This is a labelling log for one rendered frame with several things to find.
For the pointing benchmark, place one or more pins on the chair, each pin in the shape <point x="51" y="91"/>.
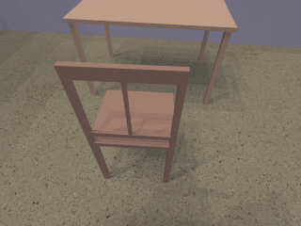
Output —
<point x="129" y="119"/>

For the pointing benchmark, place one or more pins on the table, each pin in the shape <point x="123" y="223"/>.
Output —
<point x="206" y="15"/>

